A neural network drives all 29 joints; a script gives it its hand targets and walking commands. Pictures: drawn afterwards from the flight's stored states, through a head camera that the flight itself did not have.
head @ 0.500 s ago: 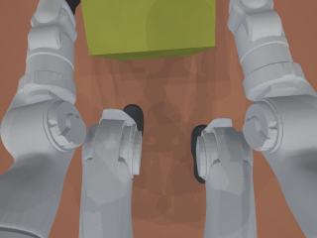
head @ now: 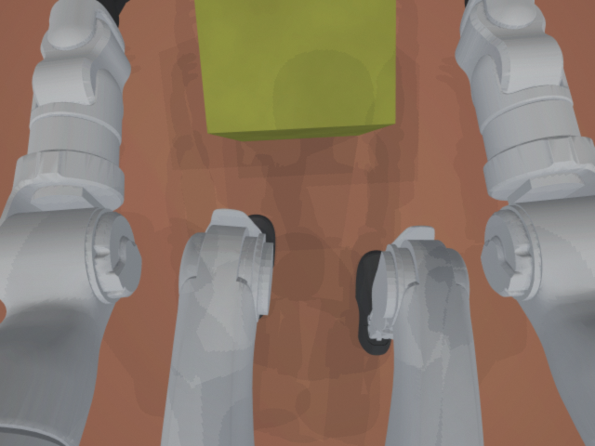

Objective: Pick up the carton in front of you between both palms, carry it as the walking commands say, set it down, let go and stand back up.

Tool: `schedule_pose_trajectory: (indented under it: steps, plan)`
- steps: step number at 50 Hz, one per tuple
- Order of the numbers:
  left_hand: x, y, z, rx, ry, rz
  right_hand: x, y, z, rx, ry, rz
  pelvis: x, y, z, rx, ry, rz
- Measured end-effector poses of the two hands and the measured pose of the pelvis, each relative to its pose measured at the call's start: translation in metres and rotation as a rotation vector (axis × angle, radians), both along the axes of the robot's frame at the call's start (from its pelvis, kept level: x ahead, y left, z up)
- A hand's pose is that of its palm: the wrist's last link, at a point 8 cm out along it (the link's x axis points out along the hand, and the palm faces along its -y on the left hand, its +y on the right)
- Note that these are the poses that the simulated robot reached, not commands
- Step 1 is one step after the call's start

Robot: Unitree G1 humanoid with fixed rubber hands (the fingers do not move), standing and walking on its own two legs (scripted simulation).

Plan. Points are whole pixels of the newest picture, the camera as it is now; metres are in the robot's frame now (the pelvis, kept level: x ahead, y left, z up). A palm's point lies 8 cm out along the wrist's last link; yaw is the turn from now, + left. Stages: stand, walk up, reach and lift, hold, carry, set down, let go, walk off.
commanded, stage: set down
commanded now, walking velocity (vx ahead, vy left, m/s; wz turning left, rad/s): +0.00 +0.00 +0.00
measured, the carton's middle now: (297, 61) +0.52 +0.08 -0.28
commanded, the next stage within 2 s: let go in 0.76 s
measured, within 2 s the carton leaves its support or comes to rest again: neither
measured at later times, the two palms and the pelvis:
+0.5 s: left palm out of the picture +0.52 +0.29 +0.03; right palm out of the picture +0.58 -0.10 +0.03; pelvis +0.02 +0.00 +0.13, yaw +0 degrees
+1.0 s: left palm out of the picture +0.47 +0.29 +0.15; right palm out of the picture +0.53 -0.12 +0.15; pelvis +0.06 +0.01 +0.26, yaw +1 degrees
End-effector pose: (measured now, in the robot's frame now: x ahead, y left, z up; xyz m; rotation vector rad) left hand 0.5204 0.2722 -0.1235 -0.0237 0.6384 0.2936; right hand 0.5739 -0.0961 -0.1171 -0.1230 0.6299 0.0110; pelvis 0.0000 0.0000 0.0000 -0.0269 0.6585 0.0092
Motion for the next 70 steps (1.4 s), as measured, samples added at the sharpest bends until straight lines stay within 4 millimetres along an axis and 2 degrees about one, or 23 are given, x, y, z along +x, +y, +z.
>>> schedule_pose_trajectory:
  steps: [6, 18, 35, 43, 47, 51, 56, 61, 70]
  plan:
    - [-0.004, 0.003, 0.043, 0.009, 0.008, 0.002, 0.002, 0.000, 0.042, 0.004, 0.013, -0.010, 0.004, 0.000, 0.032, -0.008, 0.070, 0.004]
    - [-0.001, 0.009, 0.104, 0.017, -0.008, -0.007, 0.002, -0.008, 0.098, -0.001, -0.008, -0.013, 0.015, 0.002, 0.087, -0.013, 0.144, 0.007]
    - [-0.007, 0.017, 0.214, 0.010, -0.014, -0.015, 0.001, -0.008, 0.208, 0.000, -0.006, 0.002, 0.034, 0.006, 0.186, -0.014, 0.151, 0.022]
    - [-0.013, 0.017, 0.251, 0.026, 0.004, -0.042, -0.006, -0.010, 0.245, -0.021, 0.008, 0.005, 0.042, 0.010, 0.226, -0.013, 0.134, 0.022]
    - [-0.027, 0.015, 0.262, 0.052, 0.045, -0.095, -0.025, -0.016, 0.258, -0.063, 0.032, -0.004, 0.049, 0.012, 0.246, -0.013, 0.112, 0.023]
    - [-0.053, 0.014, 0.275, 0.081, 0.099, -0.152, -0.057, -0.026, 0.272, -0.097, 0.066, -0.018, 0.060, 0.016, 0.268, -0.013, 0.065, 0.023]
    - [-0.088, 0.018, 0.302, 0.095, 0.138, -0.185, -0.094, -0.038, 0.295, -0.102, 0.096, -0.022, 0.074, 0.020, 0.292, -0.009, -0.014, 0.026]
    - [-0.117, 0.018, 0.329, 0.091, 0.146, -0.190, -0.119, -0.048, 0.320, -0.095, 0.101, -0.008, 0.087, 0.022, 0.311, -0.002, -0.089, 0.032]
    - [-0.175, 0.001, 0.372, 0.082, 0.159, -0.186, -0.172, -0.075, 0.360, -0.091, 0.120, 0.007, 0.108, 0.017, 0.339, 0.020, -0.259, 0.039]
